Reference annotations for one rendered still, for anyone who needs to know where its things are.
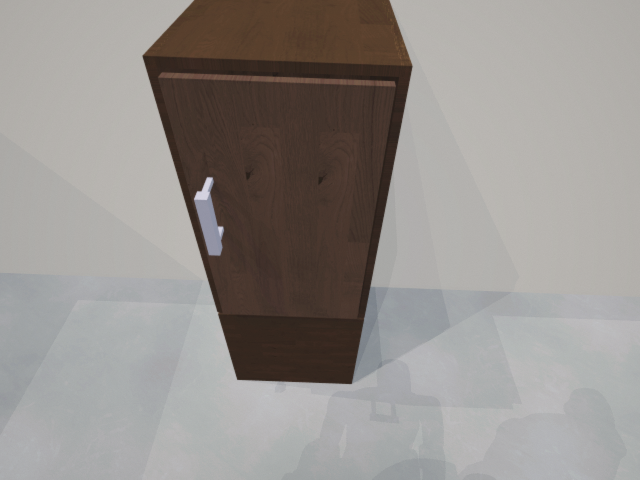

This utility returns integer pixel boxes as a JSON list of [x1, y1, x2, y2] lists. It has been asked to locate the cupboard door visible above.
[[158, 72, 396, 319]]

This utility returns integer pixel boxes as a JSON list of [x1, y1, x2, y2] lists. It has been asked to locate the handle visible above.
[[194, 177, 224, 256]]

